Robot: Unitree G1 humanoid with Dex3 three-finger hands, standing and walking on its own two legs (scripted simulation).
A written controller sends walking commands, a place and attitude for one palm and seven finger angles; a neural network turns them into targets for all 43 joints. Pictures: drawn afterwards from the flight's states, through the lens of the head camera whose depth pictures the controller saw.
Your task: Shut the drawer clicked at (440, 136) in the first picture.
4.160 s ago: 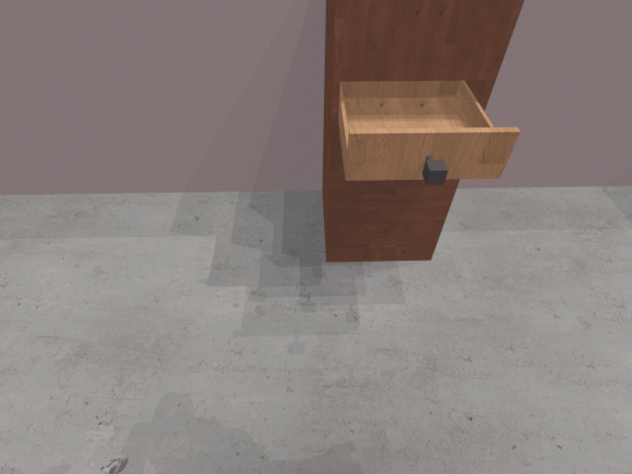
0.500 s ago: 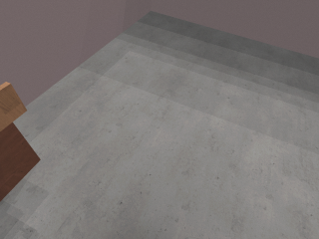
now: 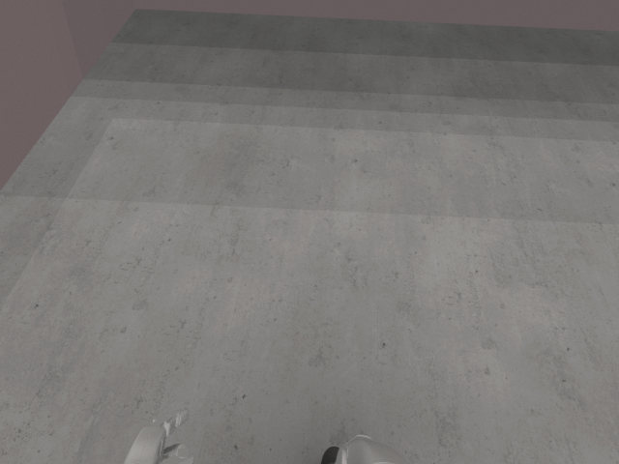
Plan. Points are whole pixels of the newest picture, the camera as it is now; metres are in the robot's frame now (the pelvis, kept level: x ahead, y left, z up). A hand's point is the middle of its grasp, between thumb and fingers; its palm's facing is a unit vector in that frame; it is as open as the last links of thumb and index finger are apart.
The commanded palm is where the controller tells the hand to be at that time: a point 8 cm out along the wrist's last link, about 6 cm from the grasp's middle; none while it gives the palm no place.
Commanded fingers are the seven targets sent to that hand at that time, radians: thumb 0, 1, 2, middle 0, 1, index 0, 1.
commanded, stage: walk to a spot facing it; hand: left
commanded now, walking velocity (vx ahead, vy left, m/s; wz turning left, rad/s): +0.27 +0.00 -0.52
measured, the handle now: out of the picture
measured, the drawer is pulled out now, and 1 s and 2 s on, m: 0.24 0.24 0.24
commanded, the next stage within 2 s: turn to face it in 0.10 s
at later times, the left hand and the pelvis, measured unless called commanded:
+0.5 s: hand (158, 418) +0.20 +0.23 -0.16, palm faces +0.05 -0.98 -0.17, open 7.4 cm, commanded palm none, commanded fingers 0.00 0.90 0.90 -0.20 -0.30 -0.20 -0.30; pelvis +0.18 +0.05 +0.02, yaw -3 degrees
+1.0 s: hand (157, 367) +0.27 +0.24 -0.12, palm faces +0.24 -0.93 -0.28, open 7.4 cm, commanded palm none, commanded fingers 0.00 0.90 0.90 -0.20 -0.30 -0.20 -0.30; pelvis +0.18 +0.01 +0.02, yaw +13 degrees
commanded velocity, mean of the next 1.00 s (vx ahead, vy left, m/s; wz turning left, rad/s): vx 0.04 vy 0.00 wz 0.42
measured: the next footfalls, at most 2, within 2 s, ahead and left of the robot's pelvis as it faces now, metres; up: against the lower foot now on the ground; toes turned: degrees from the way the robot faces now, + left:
left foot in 0.42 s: +0.27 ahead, +0.14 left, +0.00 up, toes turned +2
right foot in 1.00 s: +0.23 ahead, -0.10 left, +0.00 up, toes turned +13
